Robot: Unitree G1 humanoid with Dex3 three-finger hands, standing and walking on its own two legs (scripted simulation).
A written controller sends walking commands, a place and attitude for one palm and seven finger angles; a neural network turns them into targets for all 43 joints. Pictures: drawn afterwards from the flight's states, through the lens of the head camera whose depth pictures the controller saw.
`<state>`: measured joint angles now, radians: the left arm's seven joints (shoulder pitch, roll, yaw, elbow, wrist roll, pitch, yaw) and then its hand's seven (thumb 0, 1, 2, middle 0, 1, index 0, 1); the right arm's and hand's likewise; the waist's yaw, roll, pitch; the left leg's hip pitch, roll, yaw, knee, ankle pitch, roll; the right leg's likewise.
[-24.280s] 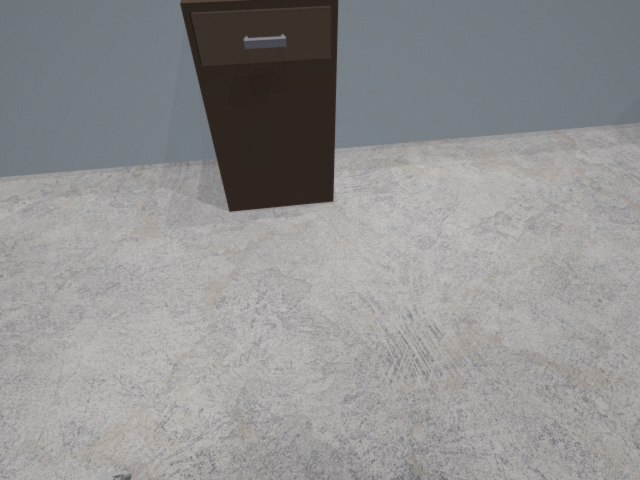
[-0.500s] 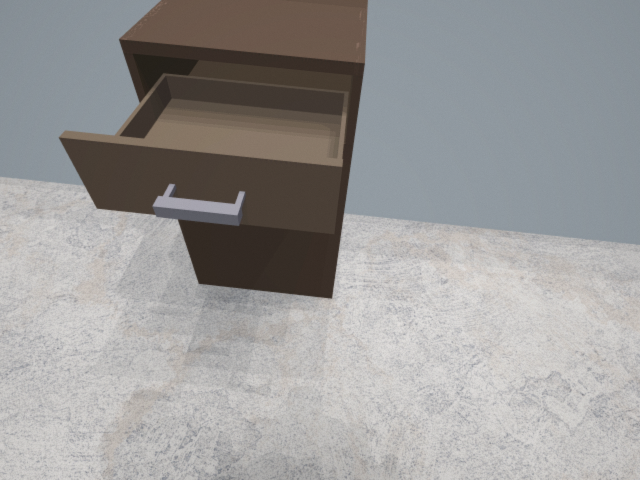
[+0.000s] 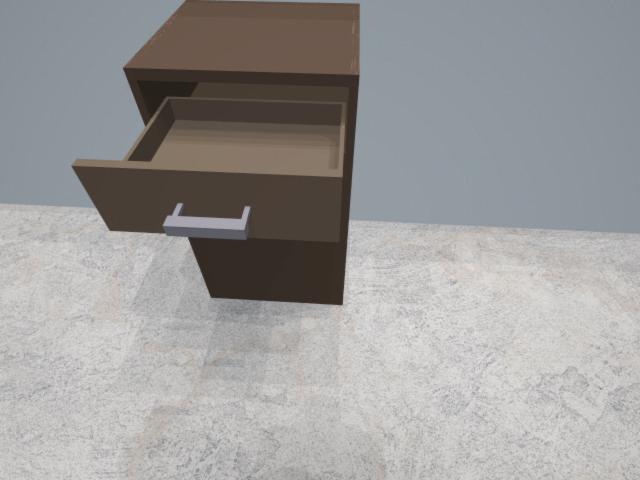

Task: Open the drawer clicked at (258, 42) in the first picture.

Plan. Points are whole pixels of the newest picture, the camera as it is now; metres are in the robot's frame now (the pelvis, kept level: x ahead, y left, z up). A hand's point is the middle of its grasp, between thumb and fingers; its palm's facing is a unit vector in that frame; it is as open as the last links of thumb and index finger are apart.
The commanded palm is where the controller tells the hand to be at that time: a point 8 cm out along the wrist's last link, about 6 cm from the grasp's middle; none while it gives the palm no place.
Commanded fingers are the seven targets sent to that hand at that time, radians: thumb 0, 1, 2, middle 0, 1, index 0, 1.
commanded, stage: let the arm hang, fingers relaxed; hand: left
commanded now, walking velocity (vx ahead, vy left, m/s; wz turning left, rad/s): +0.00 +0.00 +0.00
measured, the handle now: (210, 218) +0.52 +0.23 +0.00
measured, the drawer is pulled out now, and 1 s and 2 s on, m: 0.30 0.30 0.30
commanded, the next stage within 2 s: look to check the result in 0.30 s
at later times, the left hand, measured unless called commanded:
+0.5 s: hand out of the picture -0.01 +0.16 -0.18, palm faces +0.05 -0.99 -0.17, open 7.4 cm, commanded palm none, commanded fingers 0.00 0.90 0.90 -0.20 -0.30 -0.20 -0.30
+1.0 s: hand out of the picture +0.01 +0.16 -0.18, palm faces +0.04 -0.98 -0.18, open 7.4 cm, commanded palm none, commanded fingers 0.00 0.90 0.90 -0.20 -0.30 -0.20 -0.30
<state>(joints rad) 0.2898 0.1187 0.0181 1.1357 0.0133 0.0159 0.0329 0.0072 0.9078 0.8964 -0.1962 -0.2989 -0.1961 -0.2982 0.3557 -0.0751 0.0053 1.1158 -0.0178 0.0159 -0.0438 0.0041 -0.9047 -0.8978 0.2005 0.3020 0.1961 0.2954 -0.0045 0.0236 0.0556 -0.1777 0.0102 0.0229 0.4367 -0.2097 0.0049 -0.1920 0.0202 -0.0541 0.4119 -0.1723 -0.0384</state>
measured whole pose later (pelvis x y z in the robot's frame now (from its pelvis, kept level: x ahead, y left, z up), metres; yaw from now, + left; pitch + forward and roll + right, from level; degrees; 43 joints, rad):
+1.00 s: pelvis +0.02 +0.00 +0.00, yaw +0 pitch -2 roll +0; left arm 0.27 0.11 0.02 1.14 0.01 0.00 0.04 0.01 0.91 0.90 -0.20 -0.30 -0.20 -0.30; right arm 0.32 -0.09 -0.01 1.13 -0.01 0.00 -0.05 0.00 -0.90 -0.90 0.20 0.30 0.20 0.30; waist -0.01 0.01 0.07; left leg -0.14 0.01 0.03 0.41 -0.23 0.01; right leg -0.17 0.02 -0.04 0.40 -0.19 -0.03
